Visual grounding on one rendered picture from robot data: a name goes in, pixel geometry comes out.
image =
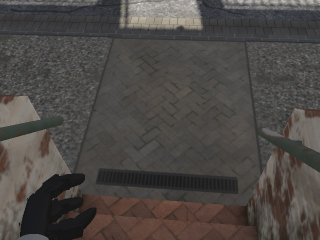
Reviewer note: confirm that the stairs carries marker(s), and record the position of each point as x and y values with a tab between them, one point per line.
124	218

